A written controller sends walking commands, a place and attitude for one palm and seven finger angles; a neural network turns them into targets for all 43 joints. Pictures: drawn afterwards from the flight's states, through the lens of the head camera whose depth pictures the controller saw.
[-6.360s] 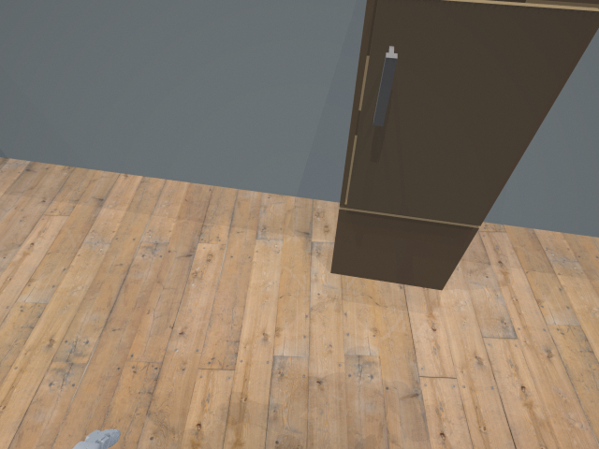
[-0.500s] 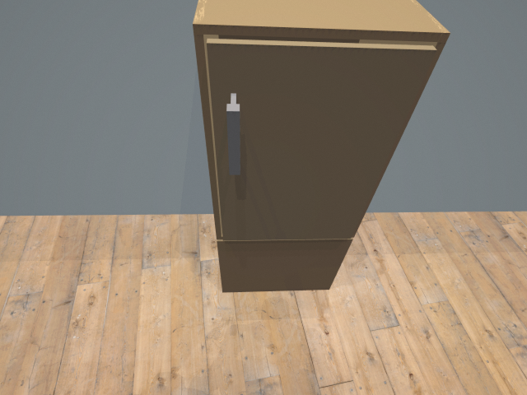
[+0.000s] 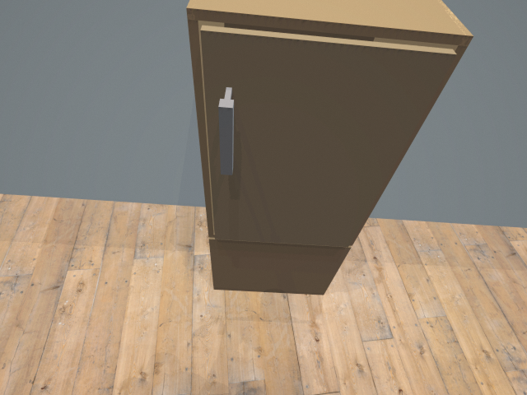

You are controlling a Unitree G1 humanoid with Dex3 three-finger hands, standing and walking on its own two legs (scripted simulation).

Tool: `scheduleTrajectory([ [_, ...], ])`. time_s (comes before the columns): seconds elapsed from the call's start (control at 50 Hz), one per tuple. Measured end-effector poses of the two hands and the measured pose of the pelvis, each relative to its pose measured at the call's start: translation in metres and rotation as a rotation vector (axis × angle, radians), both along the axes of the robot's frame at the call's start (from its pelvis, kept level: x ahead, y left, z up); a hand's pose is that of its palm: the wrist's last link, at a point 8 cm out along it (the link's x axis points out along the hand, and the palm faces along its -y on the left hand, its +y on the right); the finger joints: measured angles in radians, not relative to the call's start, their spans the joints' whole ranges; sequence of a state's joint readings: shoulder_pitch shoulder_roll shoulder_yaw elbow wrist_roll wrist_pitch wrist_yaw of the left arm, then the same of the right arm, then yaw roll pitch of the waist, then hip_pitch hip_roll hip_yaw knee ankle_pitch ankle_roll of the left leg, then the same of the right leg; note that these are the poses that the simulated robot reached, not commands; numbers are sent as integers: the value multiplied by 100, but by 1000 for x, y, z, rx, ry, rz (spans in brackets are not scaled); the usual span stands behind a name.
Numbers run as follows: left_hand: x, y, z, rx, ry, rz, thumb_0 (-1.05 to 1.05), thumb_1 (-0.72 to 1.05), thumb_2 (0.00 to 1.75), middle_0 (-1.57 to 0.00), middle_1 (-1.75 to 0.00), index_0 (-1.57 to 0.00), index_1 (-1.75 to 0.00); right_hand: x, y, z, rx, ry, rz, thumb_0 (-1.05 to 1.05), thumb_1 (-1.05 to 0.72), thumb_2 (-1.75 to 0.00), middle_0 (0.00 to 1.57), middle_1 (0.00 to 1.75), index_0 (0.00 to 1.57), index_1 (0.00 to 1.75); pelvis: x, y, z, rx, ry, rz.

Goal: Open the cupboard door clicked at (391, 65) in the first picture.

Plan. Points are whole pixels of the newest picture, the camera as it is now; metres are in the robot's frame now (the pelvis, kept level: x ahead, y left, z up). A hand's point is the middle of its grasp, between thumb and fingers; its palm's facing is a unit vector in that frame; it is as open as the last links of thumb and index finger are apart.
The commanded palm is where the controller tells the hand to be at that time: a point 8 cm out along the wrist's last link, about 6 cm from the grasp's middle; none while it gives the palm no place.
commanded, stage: shuffle to correct the standing spot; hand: left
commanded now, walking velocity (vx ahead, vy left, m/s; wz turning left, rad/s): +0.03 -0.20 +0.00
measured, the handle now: (227, 133) +0.53 +0.11 +0.09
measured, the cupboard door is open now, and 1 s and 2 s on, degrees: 0 0 0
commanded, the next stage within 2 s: come to a stop and stand still in 0.16 s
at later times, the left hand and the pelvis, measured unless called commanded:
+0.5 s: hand out of the picture +0.06 +0.07 -0.16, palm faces +0.08 -0.98 -0.20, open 7.3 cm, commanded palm none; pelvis +0.03 -0.11 +0.01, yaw +3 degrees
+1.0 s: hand out of the picture +0.01 +0.08 -0.16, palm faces +0.09 -0.97 -0.25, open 7.4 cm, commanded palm none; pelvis +0.00 -0.10 +0.01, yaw +3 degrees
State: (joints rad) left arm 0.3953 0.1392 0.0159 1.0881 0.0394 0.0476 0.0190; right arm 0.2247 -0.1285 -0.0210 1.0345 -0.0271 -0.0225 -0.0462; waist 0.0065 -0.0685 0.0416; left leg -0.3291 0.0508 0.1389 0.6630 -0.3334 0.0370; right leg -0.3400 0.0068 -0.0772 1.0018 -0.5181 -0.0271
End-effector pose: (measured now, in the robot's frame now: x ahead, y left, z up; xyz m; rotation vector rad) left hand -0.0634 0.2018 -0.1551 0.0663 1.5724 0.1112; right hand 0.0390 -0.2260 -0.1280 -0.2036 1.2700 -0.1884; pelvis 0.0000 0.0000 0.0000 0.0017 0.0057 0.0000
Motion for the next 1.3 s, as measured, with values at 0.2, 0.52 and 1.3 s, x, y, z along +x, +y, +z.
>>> scheduleTrajectory([
  [0.2,91,-15,27,86,-219,-6,1,92,90,-20,-29,-20,-30,-3,-54,1,28,65,1,1,-91,-90,21,30,20,30,9,-48,13,-19,14,28],
  [0.52,108,-85,23,102,-262,21,1,92,90,-20,-29,-20,-30,57,-118,4,29,2,55,1,-91,-90,20,30,19,30,31,-110,11,-4,3,50],
  [1.3,49,-87,30,107,-262,-1,1,90,90,-20,-29,-20,-30,-41,-116,3,59,58,28,1,-91,-90,20,30,20,30,-11,-111,15,-4,-31,60],
])
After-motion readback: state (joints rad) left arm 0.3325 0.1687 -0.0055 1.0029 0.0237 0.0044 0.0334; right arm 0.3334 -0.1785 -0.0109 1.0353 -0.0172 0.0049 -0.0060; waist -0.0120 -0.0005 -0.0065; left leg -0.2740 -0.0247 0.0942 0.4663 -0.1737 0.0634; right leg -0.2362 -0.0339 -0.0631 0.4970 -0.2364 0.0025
